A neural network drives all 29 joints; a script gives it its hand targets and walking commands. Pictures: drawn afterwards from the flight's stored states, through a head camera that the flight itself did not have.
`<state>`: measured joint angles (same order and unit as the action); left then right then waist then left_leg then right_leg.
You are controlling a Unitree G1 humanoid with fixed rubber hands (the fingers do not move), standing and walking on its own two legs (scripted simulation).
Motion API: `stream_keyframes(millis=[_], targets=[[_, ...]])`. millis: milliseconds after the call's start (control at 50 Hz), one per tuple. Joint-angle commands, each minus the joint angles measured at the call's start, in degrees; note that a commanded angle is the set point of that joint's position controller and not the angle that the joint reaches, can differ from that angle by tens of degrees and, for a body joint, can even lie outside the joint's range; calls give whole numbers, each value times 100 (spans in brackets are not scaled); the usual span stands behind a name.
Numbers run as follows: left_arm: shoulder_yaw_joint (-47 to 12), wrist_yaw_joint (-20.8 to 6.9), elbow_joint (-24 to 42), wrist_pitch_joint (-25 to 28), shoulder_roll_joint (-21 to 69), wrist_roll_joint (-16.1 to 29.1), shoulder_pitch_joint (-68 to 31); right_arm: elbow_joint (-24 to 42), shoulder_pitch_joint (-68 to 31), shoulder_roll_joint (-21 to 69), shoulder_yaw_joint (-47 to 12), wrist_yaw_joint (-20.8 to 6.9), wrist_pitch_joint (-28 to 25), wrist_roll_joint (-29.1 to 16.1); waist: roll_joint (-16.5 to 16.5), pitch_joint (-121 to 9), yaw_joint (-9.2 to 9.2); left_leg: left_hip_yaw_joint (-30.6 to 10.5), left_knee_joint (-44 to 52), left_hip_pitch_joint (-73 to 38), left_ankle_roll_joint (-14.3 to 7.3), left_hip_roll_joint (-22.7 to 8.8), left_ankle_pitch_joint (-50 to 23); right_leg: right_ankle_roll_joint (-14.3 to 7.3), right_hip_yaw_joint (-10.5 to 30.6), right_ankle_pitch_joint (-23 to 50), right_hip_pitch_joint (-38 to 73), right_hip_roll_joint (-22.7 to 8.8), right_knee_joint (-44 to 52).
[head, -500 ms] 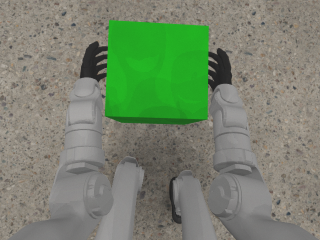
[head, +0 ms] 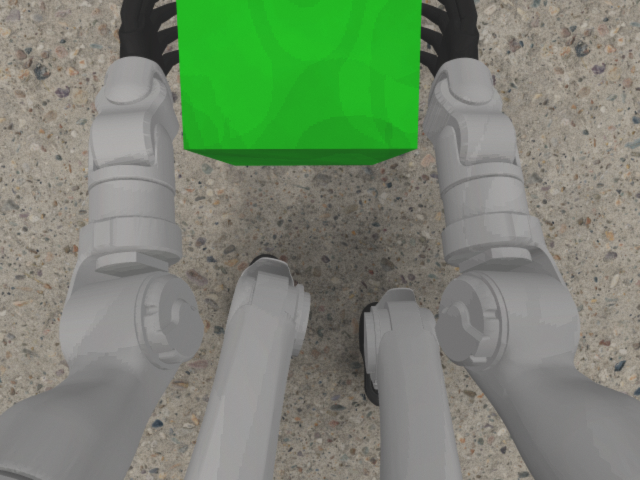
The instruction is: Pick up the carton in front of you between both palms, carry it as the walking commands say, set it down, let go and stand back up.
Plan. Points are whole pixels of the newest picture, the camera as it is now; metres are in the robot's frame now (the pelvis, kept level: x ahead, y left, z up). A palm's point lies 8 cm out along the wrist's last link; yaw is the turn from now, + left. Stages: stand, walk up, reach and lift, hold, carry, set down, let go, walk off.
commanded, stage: set down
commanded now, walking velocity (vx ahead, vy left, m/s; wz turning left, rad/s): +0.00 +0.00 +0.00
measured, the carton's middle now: (302, 73) +0.53 +0.13 -0.21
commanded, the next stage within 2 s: none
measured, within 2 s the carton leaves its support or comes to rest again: rests again in 1.50 s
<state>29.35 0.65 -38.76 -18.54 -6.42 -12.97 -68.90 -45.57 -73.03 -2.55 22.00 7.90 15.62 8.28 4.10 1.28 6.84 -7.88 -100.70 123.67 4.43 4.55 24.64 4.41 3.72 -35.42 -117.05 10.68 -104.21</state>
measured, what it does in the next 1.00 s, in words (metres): lowers itself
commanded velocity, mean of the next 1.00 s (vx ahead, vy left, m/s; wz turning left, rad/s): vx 0.00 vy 0.00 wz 0.00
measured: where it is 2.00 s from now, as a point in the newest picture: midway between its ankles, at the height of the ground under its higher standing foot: (315, 347)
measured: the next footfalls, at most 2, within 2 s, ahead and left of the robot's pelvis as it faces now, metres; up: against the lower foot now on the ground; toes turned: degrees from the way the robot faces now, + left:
none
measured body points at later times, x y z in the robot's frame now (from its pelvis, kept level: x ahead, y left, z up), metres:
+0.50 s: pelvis +0.00 +0.00 -0.07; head +0.38 +0.05 +0.16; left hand +0.51 +0.28 -0.25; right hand +0.59 -0.01 -0.25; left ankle +0.12 +0.14 -0.44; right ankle +0.07 -0.12 -0.44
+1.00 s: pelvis -0.01 -0.01 -0.09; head +0.37 +0.04 +0.14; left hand +0.50 +0.28 -0.28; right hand +0.58 -0.02 -0.28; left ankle +0.12 +0.14 -0.44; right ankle +0.07 -0.12 -0.44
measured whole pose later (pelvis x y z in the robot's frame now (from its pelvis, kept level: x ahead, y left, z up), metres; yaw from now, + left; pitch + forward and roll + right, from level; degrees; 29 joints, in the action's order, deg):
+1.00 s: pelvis -0.01 -0.01 -0.09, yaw -1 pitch +39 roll +1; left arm 29.1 -3.2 -50.9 -14.7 -15.1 -7.4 -81.1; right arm -63.5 -92.6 -13.8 5.6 8.8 12.6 -2.1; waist 5.0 23.1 10.3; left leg -3.8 -119.0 128.6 3.8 -1.2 29.3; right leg 3.6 3.1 -38.0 -124.8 12.6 -123.8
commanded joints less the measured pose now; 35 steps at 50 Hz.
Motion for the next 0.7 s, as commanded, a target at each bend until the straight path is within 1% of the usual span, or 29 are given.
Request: stream_keyframes(millis=[0, 120, 240, 260, 300, 360, 380, 440, 540, 680], targets=[[-2667, -1428, -43, 166, 4600, 844, -3605, 105, -3718, 4908, -2518, -1093, -190, -686, -67, -6645, 478, 1393, 211, -4883, -68, 194, -2182, -116, -919, 1450, 2002, 284, 757], [-2654, -1390, -45, 212, 4197, 1044, -4066, 21, -4195, 4530, -2649, -998, -235, -927, -52, -6552, 596, 1404, -235, -4832, -59, 106, -2204, -144, -956, 1397, 1902, 259, 262], [-2678, -1372, -90, 254, 3895, 1227, -4507, -144, -4593, 4193, -2730, -1014, -266, -1169, -107, -6308, 673, 1385, -663, -4937, -63, 28, -2323, -185, -989, 1307, 1556, 236, -204], [-2695, -1378, -44, 270, 3862, 1259, -4659, -135, -4685, 4145, -2719, -1028, -274, -1182, -68, -6219, 720, 1392, -693, -4678, -49, 31, -2216, -214, -968, 1241, 1612, 217, -267], [-2650, -1418, -75, 306, 3802, 1296, -4779, -211, -4760, 4118, -2714, -1057, -278, -1176, 171, -5839, 780, 1373, -746, -4244, -69, 33, -2228, -223, -953, 1315, 1649, 209, -412], [-2598, -1443, -83, 370, 3730, 1366, -4793, -207, -4780, 4210, -2866, -1075, -334, -1313, 356, -5754, 893, 1312, -908, -4379, -152, 23, -2610, -195, -944, 1553, 1492, 206, -565], [-2582, -1441, -73, 388, 3705, 1397, -4797, -163, -4823, 4245, -2947, -1072, -354, -1375, 414, -5828, 956, 1299, -955, -4478, -177, 19, -2768, -184, -936, 1639, 1468, 204, -604], [-2501, -1458, -210, 407, 3705, 1418, -4645, -215, -4765, 4316, -3053, -1072, -391, -1454, 545, -5844, 1038, 1276, -1074, -4513, -224, -2, -3010, -164, -912, 1804, 1386, 199, -683], [-2219, -1559, -475, 410, 3605, 1261, -4406, -450, -4563, 4346, -3013, -1097, -393, -1410, 745, -5353, 1131, 1307, -1141, -3835, -261, -49, -2705, -167, -816, 1893, 1375, 175, -715], [-1964, -1634, -498, 489, 3148, 1174, -4575, -559, -4619, 4169, -2972, -1053, -427, -1404, 914, -5001, 1238, 1318, -1205, -3046, -313, -128, -2228, -185, -664, 1963, 1642, 125, -759]])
